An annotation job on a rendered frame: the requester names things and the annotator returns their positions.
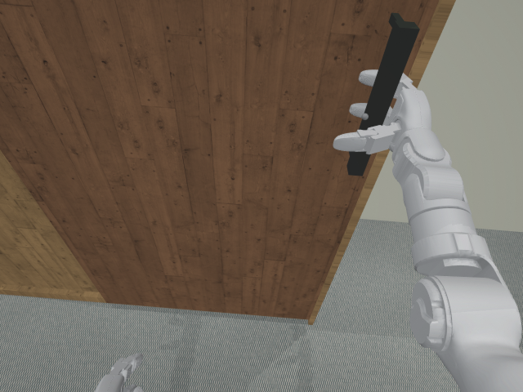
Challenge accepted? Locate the wardrobe door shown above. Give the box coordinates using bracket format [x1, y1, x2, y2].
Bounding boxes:
[0, 0, 439, 319]
[0, 150, 99, 292]

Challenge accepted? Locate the robot right upper arm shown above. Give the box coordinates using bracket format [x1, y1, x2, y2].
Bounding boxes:
[409, 275, 523, 392]

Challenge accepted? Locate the right robot forearm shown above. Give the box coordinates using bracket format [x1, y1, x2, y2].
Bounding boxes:
[392, 128, 521, 344]

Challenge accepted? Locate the handle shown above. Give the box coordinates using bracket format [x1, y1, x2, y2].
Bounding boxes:
[346, 13, 420, 176]

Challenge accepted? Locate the right robot hand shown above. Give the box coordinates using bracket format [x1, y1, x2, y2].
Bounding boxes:
[333, 69, 431, 154]

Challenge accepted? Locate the left robot hand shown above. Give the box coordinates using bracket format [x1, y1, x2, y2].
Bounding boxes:
[95, 353, 143, 392]

